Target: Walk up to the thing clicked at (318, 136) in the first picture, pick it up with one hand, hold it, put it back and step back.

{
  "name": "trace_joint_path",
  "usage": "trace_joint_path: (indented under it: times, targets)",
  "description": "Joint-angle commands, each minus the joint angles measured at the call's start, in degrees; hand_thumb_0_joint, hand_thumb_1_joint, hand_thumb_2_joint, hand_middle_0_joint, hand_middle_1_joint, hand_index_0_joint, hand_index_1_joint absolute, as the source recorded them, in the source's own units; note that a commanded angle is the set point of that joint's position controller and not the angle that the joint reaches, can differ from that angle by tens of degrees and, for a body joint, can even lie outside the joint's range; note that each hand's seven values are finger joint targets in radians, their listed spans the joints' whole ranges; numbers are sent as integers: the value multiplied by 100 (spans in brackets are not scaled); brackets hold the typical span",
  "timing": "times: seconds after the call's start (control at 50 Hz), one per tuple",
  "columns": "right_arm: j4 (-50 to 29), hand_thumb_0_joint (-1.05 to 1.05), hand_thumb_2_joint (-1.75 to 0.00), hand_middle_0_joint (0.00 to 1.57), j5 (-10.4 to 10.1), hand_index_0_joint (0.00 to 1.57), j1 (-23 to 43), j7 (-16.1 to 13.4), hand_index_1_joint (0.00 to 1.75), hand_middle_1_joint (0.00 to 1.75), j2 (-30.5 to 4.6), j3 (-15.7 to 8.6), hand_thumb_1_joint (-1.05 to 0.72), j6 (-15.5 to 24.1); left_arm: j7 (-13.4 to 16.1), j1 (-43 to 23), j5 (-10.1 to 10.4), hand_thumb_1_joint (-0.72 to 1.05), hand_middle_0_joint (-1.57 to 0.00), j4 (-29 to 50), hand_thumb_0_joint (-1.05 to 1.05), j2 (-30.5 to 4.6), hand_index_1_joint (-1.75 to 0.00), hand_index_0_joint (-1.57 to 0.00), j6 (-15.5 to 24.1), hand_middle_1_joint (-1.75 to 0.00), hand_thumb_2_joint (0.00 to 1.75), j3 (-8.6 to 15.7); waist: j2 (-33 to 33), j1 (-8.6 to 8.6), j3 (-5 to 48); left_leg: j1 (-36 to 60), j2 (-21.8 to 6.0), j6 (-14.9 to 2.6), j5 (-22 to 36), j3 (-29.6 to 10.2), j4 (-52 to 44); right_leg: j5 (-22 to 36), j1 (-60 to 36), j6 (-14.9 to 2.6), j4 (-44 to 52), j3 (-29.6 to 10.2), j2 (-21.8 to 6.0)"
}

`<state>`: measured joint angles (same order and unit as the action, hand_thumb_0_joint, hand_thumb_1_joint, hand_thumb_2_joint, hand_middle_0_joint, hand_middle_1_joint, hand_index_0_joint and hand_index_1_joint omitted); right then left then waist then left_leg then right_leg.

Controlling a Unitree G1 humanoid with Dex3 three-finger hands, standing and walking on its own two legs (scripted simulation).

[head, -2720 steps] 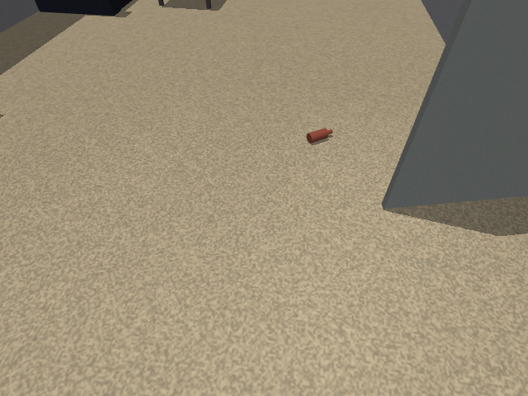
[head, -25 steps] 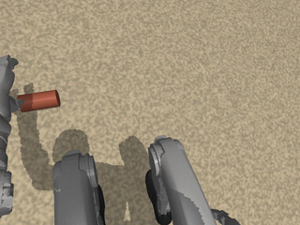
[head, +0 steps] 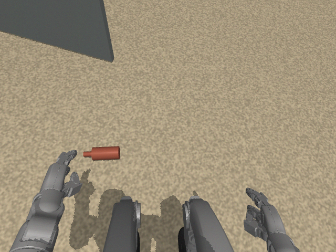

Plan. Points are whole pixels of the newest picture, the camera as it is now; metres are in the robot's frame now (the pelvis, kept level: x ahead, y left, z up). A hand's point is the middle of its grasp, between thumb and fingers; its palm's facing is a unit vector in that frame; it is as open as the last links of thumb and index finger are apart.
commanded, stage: home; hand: left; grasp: from above
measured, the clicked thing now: (101, 153) +0.53 +0.27 -0.54
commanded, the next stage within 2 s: none
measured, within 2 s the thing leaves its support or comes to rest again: neither
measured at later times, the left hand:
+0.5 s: hand (50, 209) +0.23 +0.19 +0.09, palm faces +0.09 -0.97 -0.21, open 7.4 cm
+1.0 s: hand (47, 220) +0.21 +0.19 +0.10, palm faces +0.10 -0.98 -0.20, open 7.4 cm
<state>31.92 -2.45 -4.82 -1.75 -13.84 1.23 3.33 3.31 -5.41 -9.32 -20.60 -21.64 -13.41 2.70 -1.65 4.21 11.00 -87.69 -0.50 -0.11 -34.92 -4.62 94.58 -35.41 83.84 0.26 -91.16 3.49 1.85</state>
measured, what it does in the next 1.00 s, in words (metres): rises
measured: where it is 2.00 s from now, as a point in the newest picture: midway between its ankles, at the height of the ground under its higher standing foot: outside the picture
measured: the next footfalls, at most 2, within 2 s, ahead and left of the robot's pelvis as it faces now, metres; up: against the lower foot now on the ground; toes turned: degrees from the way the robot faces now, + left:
none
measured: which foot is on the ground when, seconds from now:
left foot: down 0.00-1.00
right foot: down 0.00-1.00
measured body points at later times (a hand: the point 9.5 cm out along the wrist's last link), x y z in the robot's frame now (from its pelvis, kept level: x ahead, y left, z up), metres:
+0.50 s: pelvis +0.06 +0.00 +0.14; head +0.10 +0.02 +0.59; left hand +0.22 +0.24 +0.10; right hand +0.22 -0.23 +0.07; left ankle +0.07 +0.11 -0.53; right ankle +0.06 -0.13 -0.53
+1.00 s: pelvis +0.06 +0.00 +0.15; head +0.08 +0.01 +0.60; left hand +0.21 +0.24 +0.12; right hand +0.24 -0.23 +0.09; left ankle +0.07 +0.11 -0.53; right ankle +0.06 -0.13 -0.53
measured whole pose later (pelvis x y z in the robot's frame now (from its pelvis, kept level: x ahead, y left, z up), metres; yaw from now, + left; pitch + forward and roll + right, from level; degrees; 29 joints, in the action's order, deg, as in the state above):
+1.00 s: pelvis +0.06 +0.00 +0.15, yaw +3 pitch +10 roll -3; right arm 29.5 -0.7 -16.2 -10.1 -12.7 2.6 12.6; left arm 1.2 28.5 3.0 6.9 -12.9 -25.4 1.4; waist -2.6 2.4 9.0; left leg -40.0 -0.3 -0.2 -27.6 -3.9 57.3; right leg -27.5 35.8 0.2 -53.1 2.6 1.2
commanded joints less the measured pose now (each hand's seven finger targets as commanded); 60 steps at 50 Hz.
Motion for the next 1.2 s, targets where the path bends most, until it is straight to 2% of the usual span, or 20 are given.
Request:
trace_joint_path:
  times: [0.0,0.04,0.08,0.12,0.14,0.18,0.22,0.34,0.4,0.46,0.56,0.58,0.62,0.66,0.72,0.8,0.9,1.0,1.12,1.18]
  targets:
    - [-592,0,-90,20,-15,20,-370,-236,30,30,-812,-283,-90,347,212,-387,489,90,-20,1496,0,-745,-30,-20,-14,-30,90,456,-554,107,2321,2849,-11,-154,590,-24,-2070,874,-2024,-168,1942,-164,44]
    - [-616,0,-90,20,-21,20,-396,-325,30,30,-763,-230,-90,407,215,18,664,90,-20,1633,0,-539,-30,-20,-161,-30,90,415,-544,91,2037,3142,-20,-128,541,-75,-2433,839,-2279,-160,2248,-174,27]
    - [-704,0,-90,20,-27,20,-464,-423,30,30,-725,-176,-90,464,232,398,844,90,-20,1807,0,-437,-30,-20,-305,-30,90,516,-490,20,1966,3438,-9,-126,614,-102,-2717,921,-2635,-162,2529,-164,34]
    - [-680,0,-90,20,-28,20,-544,-518,30,30,-656,-129,-90,525,216,595,991,90,-20,2003,0,-237,-30,-20,-414,-30,90,424,-460,75,1824,3728,-19,-109,989,-49,-2923,1204,-2948,-157,2781,-145,38]
    - [-706,0,-90,20,-12,20,-533,-566,30,30,-661,-114,-90,563,211,722,1070,90,-20,2134,0,-240,-30,-20,-459,-30,90,488,-532,18,1720,3848,-27,-97,994,-84,-3066,1234,-3037,-149,2862,-132,38]
    - [-748,0,-90,20,-8,20,-629,-652,30,30,-588,-67,-90,622,195,1163,1172,90,-20,2248,0,-69,-30,-20,-563,-30,90,433,-477,29,1468,4067,-20,-92,1187,-78,-3335,1385,-3364,-141,3164,-113,38]
    - [-792,0,-90,20,16,20,-721,-726,30,30,-571,-69,-90,679,185,1498,1227,90,-20,2480,0,-33,-30,-20,-634,-30,90,479,-480,-8,1398,4348,-15,-85,1478,-31,-3533,1610,-3671,-142,3396,-104,40]
    - [-997,0,-90,20,73,20,-955,-869,30,30,-490,-80,-90,817,123,2667,1327,90,-20,3240,0,227,-30,-20,-812,-30,90,330,-370,-56,1133,5084,23,-62,2364,103,-4084,2307,-4599,-132,4026,-23,65]
    - [-1103,0,-90,20,83,20,-954,-920,30,30,-463,-96,-90,882,94,3076,1303,90,-20,3542,0,304,-30,-20,-880,-30,90,252,-262,-80,838,5226,43,-91,2357,122,-4275,2339,-4741,-112,4280,-11,74]
    - [-1147,0,-90,20,103,20,-924,-945,30,30,-475,-107,-90,959,36,3310,1292,90,-20,3702,0,354,-30,-20,-936,-30,90,202,-204,-99,417,5294,27,-99,2058,80,-4537,2042,-4771,-106,4482,31,78]
    - [-1209,0,-90,20,150,20,-891,-956,30,30,-516,-158,-90,1086,-78,3469,1252,90,-20,3911,0,341,-30,-20,-977,-30,90,200,-128,-114,285,5396,52,-109,2100,123,-4619,2029,-4860,-86,4599,52,66]
    - [-1192,0,-90,20,155,20,-909,-951,30,30,-535,-164,-90,1111,-106,3381,1257,90,-20,3923,0,356,-30,-20,-977,-30,90,157,-45,-56,281,5449,49,-117,2151,127,-4611,2075,-4878,-77,4617,52,65]
    - [-1161,0,-90,20,171,20,-919,-953,30,30,-555,-179,-90,1157,-125,3361,1231,90,-20,3852,0,333,-30,-20,-979,-30,90,229,5,-90,276,5473,60,-117,2264,145,-4570,2194,-4935,-67,4580,35,39]
    - [-1155,0,-90,20,188,20,-920,-937,30,30,-590,-193,-90,1183,-165,3284,1210,90,-20,3798,0,333,-30,-20,-969,-30,90,181,-58,-71,277,5524,65,-112,2271,143,-4577,2193,-4905,-66,4587,19,34]
    - [-1155,0,-90,20,195,20,-821,-923,30,30,-580,-180,-90,1233,-173,3228,1179,90,-20,3822,0,304,-30,-20,-939,-30,90,208,-142,-147,106,5439,76,-96,1870,132,-4687,1847,-4840,-65,4633,23,18]
    - [-1141,0,-90,20,195,20,-815,-908,30,30,-614,-200,-90,1274,-175,3243,1189,90,-20,3914,0,246,-30,-20,-916,-30,90,259,-173,-151,284,5561,74,-91,2148,150,-4632,2089,-4976,-60,4591,8,25]
    - [-1111,0,-90,20,201,20,-782,-898,30,30,-584,-168,-90,1273,-158,3278,1199,90,-20,3803,0,297,-30,-20,-929,-30,90,226,-158,-178,196,5488,76,-100,1889,134,-4674,1886,-4942,-56,4649,2,12]
    - [-1095,0,-90,20,197,20,-831,-912,30,30,-592,-188,-90,1285,-153,3311,1200,90,-20,3858,0,282,-30,-20,-927,-30,90,226,-122,-169,415,5583,65,-95,2215,144,-4593,2156,-5022,-62,4566,-13,15]
    - [-1084,0,-90,20,192,20,-811,-910,30,30,-605,-205,-90,1281,-162,3333,1205,90,-20,3806,0,299,-30,-20,-929,-30,90,208,-183,-194,323,5510,32,-67,2000,70,-4706,1910,-4932,-86,4537,17,31]
    - [-1077,0,-90,20,204,20,-836,-913,30,30,-577,-200,-90,1295,-163,3356,1213,90,-20,3785,0,297,-30,-20,-929,-30,90,228,-137,-194,340,5508,41,-75,2076,106,-4637,1991,-4963,-68,4551,12,35]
